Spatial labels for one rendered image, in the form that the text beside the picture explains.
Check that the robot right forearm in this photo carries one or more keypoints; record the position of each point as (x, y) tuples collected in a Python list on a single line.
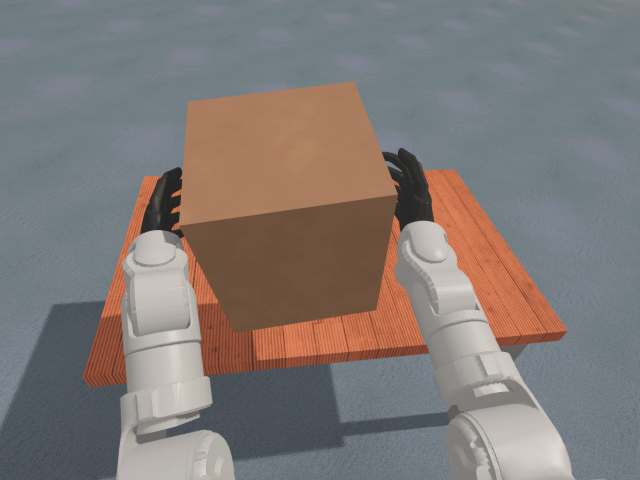
[(471, 371)]

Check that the carton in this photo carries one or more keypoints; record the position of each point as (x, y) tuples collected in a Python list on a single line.
[(287, 204)]

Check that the right robot hand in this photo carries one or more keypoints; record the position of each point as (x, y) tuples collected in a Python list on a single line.
[(414, 200)]

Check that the left robot upper arm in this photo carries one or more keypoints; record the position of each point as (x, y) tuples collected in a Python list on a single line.
[(199, 455)]

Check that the left robot hand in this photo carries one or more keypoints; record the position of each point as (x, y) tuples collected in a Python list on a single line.
[(158, 214)]

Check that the table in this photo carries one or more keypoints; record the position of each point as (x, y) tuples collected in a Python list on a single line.
[(517, 312)]

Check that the right robot upper arm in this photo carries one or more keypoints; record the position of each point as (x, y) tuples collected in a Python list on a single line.
[(508, 442)]

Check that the robot left forearm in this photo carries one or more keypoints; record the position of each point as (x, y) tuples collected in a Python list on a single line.
[(166, 386)]

